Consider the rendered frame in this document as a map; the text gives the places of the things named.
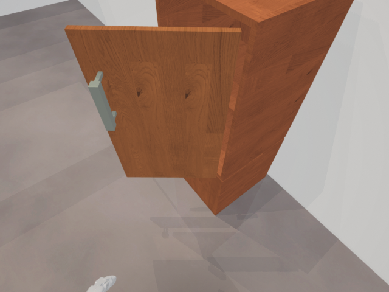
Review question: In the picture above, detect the handle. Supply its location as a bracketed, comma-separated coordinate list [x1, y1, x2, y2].
[88, 71, 117, 131]

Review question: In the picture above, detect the cupboard door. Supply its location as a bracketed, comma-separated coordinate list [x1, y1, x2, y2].
[64, 25, 242, 178]

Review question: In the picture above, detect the robot left hand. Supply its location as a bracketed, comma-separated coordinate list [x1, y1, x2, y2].
[87, 276, 116, 292]

